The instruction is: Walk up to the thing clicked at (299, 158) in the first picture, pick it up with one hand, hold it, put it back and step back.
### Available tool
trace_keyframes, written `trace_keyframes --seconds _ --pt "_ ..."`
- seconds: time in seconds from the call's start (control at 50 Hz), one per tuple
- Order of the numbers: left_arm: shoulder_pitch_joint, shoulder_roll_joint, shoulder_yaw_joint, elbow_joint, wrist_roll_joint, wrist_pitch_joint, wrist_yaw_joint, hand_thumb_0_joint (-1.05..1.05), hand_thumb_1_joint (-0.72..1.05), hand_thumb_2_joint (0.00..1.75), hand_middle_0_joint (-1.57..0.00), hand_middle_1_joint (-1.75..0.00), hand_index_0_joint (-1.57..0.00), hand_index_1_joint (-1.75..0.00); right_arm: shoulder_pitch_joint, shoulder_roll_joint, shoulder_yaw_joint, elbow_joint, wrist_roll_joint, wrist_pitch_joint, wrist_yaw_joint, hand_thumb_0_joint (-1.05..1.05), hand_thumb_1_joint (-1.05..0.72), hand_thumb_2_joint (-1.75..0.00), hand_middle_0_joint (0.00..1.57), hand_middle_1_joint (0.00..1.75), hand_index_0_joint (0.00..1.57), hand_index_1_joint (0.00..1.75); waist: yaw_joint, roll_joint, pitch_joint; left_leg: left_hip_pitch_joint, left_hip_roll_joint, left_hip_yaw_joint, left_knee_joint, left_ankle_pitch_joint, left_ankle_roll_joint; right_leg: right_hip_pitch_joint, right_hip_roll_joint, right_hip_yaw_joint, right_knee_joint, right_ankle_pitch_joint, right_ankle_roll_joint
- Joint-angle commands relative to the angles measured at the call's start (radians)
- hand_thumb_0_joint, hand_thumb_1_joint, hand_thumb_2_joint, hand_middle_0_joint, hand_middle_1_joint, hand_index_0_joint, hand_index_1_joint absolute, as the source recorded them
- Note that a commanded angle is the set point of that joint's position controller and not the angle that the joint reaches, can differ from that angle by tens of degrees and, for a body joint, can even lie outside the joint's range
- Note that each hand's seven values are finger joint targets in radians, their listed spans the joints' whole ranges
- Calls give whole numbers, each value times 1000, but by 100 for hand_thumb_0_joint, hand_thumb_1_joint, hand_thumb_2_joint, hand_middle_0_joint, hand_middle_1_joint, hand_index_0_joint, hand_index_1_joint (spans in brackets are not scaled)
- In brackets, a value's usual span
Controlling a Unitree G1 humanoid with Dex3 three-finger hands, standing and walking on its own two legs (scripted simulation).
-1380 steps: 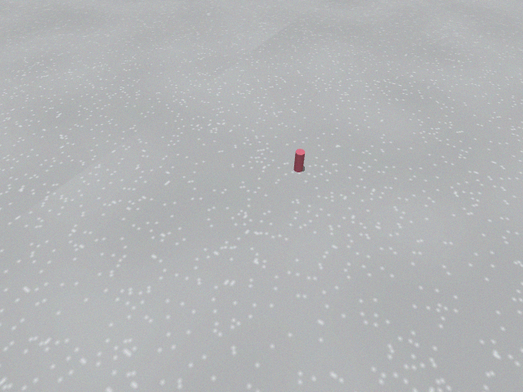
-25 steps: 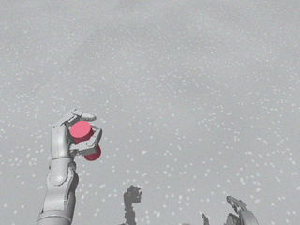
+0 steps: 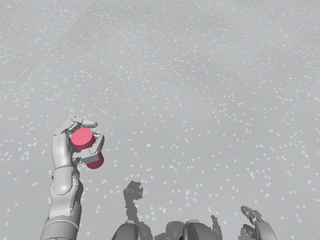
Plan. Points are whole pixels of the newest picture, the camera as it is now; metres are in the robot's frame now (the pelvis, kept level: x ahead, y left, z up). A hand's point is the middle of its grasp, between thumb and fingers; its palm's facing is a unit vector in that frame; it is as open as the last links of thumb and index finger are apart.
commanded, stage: crouch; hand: left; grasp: from above
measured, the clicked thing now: (89, 149) +0.34 +0.20 -0.02
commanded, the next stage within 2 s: lower in 1.64 s
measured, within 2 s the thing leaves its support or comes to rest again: neither
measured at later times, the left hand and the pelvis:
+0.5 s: hand (101, 162) +0.38 +0.22 -0.23, palm faces +0.31 -0.95 -0.03, open 6.6 cm; pelvis -0.04 +0.00 -0.20, yaw -1 degrees
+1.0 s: hand (106, 171) +0.41 +0.24 -0.41, palm faces +0.28 -0.96 +0.00, open 6.6 cm; pelvis -0.08 +0.01 -0.36, yaw -5 degrees
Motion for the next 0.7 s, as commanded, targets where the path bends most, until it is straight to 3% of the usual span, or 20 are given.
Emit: trace_keyframes --seconds 0.0,0.02,0.06,0.08,0.14,0.16,0.2,0.28,0.3,0.32,0.36,0.38,0.42,0.46,0.48,0.54,0.56,0.62,0.66,0.68 --pt "-343 163 79 -102 1 -192 -12 0 45 121 -125 -134 -126 -133 9 -150 -63 -84 -8 -48 6 0 -88 -90 20 30 20 30 -23 38 -338 -59 -27 18 -7 113 21 12 14 -1 28 126 -34" --pt "-354 167 86 -62 2 -217 -15 0 44 121 -125 -133 -127 -132 8 -149 -60 -83 -11 -50 10 0 -88 -90 20 30 20 30 -22 48 -354 -107 -29 16 31 85 21 -41 15 1 65 99 -35" --pt "-353 137 54 18 1 -264 -29 0 43 121 -125 -133 -127 -133 7 -163 -64 -81 -14 -51 19 0 -88 -90 20 30 20 30 -30 44 -387 -185 -28 5 98 46 17 -146 16 -5 145 53 -39" --pt "-379 156 69 22 1 -290 -36 0 41 119 -125 -132 -126 -131 10 -164 -61 -82 -16 -51 23 0 -88 -90 20 30 20 30 -28 66 -436 -200 -27 -4 132 54 12 -192 17 -11 189 53 -42" --pt "-458 173 52 76 3 -339 -57 0 45 119 -127 -131 -128 -131 0 -182 -52 -90 -18 -50 34 0 -87 -90 20 30 20 30 -29 106 -526 -270 -23 -22 237 64 6 -333 19 -18 309 45 -48" --pt "-437 205 91 130 5 -346 -57 0 43 120 -127 -131 -127 -131 16 -197 -55 -82 -21 -47 36 0 -88 -90 20 30 20 30 -27 93 -553 -304 -25 -21 275 101 8 -345 19 -19 342 66 -49" --pt "-474 218 101 137 -2 -366 -64 0 41 119 -126 -130 -126 -130 17 -201 -44 -85 -23 -39 45 0 -88 -90 20 30 20 30 -19 109 -615 -336 -27 -21 333 153 6 -397 21 -24 412 94 -54" --pt "-529 265 175 158 -11 -389 -46 0 43 121 -124 -130 -125 -130 25 -220 -49 -78 -29 -14 56 0 -88 -90 20 30 20 30 0 115 -672 -435 -33 -18 421 157 7 -479 23 -24 509 79 -59" --pt "-545 256 170 167 -11 -394 -45 0 45 121 -123 -129 -123 -130 27 -223 -50 -73 -32 -11 58 0 -88 -90 20 30 20 30 -15 114 -701 -457 -35 -17 455 165 10 -494 22 -23 535 91 -58" --pt "-555 282 195 182 -13 -399 -44 0 46 122 -123 -129 -123 -130 31 -228 -49 -67 -32 -6 61 0 -89 -90 20 30 20 30 -15 94 -711 -491 -37 -12 481 167 15 -490 23 -18 550 100 -56" --pt "-580 275 187 241 1 -408 -56 0 47 122 -122 -129 -122 -129 47 -230 -52 -35 -41 1 65 0 -89 -91 20 30 20 30 -53 70 -718 -571 -40 -9 554 153 22 -527 21 -13 597 109 -50" --pt "-579 302 211 262 1 -412 -63 0 47 122 -122 -129 -123 -130 45 -237 -52 -32 -40 4 67 0 -89 -91 20 30 20 30 -46 43 -709 -621 -40 -3 581 132 28 -536 21 -6 610 99 -47" --pt "-659 321 205 275 8 -425 -78 0 44 121 -122 -129 -122 -129 46 -236 -48 -19 -49 8 70 0 -90 -91 20 30 20 30 -72 29 -729 -706 -40 3 650 100 34 -552 17 13 650 94 -42" --pt "-689 367 248 310 11 -435 -81 0 43 121 -119 -128 -120 -128 47 -237 -41 -10 -58 13 73 0 -90 -91 20 30 20 30 -66 28 -748 -772 -41 11 702 76 33 -558 12 23 686 73 -37" --pt "-695 352 246 351 10 -435 -80 0 42 121 -119 -128 -120 -128 50 -239 -38 -8 -60 15 76 0 -90 -91 20 30 20 30 -69 19 -745 -791 -40 11 720 66 33 -584 14 20 701 58 -37" --pt "-782 398 269 389 23 -446 -75 0 43 122 -119 -129 -119 -129 46 -241 -29 1 -69 16 81 0 -90 -91 20 30 20 30 -86 51 -731 -877 -42 19 778 -22 28 -655 12 24 745 -34 -36" --pt "-772 411 285 425 31 -449 -73 0 44 123 -119 -130 -120 -130 47 -248 -26 6 -73 20 83 0 -89 -91 20 30 20 30 -77 60 -726 -882 -42 20 792 -33 26 -695 14 13 766 -50 -39" --pt "-834 471 294 447 53 -464 -92 0 42 124 -121 -132 -122 -132 40 -257 -13 16 -82 24 86 0 -90 -91 20 30 20 30 -94 91 -728 -925 -41 25 841 -78 24 -760 18 -2 823 -94 -39" --pt "-861 527 321 435 61 -472 -106 0 39 122 -122 -132 -123 -132 33 -265 -8 15 -88 28 87 0 -90 -91 20 30 20 30 -83 116 -757 -939 -40 33 873 -84 25 -771 20 -5 858 -100 -37" --pt "-836 488 297 523 60 -464 -115 0 39 123 -123 -133 -124 -133 27 -271 0 14 -85 28 90 0 -91 -91 20 30 20 30 -103 118 -715 -944 -41 24 868 -124 23 -833 22 -30 882 -135 -42"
